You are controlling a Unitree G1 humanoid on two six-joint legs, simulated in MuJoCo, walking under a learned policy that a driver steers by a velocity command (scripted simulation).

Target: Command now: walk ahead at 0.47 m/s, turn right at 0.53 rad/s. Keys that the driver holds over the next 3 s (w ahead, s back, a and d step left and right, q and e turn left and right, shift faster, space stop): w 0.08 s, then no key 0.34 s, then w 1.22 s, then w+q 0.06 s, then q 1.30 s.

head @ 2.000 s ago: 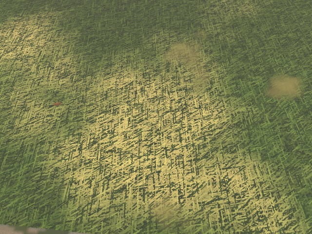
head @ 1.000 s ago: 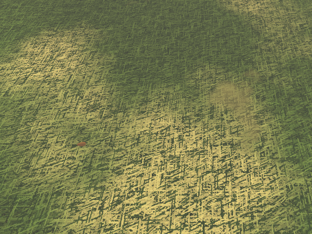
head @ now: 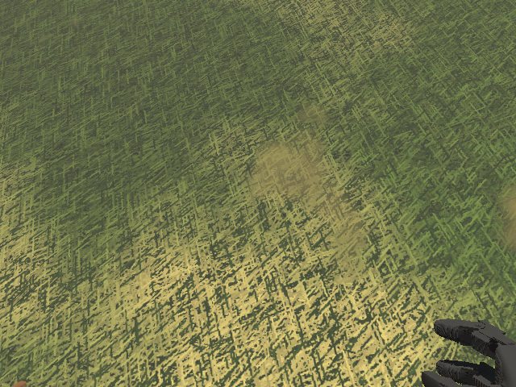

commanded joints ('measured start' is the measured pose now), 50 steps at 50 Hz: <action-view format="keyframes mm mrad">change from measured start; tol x32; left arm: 1 18 162 42 -37 0 -1 14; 50 -240 204 30 -37 -6 -75 -36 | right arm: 1 -165 -72 -13 -131 13 -40 17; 6 458 -250 -77 33 -18 -31 19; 42 71 -102 3 114 8 18 6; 50 422 -225 -34 203 1 2 10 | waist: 1 -30 -196 55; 6 -201 245 -440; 10 -123 -28 -51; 28 -9 -306 -69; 50 -203 167 -85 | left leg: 1 -6 -13 10 -68 -96 15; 4 452 -19 46 -130 -123 107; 6 1178 389 -539 -106 -32 378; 16 405 193 -13 -273 607 251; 25 363 169 -91 -223 -293 171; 30 -169 50 19 498 -622 88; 46 432 41 118 -44 -222 84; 50 822 388 -567 -352 -694 299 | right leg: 1 54 -244 240 -33 376 -125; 4 -55 -161 178 187 719 -75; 6 -591 55 62 816 -55 38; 8 -741 -4 69 968 -173 60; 24 -146 -71 -141 104 222 24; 28 203 -371 375 -95 -44 -221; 42 -127 -267 18 -224 133 -129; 46 -189 -246 -5 -68 125 -76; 50 -778 -91 -70 837 -124 22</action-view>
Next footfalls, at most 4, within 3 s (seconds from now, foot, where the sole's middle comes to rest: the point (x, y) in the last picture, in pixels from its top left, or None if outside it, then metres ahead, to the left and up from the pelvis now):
0.08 left None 0.22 0.13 -0.78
0.50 right None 0.31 -0.11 -0.78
0.94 left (262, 375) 0.50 0.14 -0.78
1.50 right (354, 267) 0.83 -0.09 -0.78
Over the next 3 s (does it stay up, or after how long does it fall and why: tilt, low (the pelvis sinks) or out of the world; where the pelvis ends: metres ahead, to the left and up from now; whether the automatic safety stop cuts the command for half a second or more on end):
stays up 0.99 0.03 -0.01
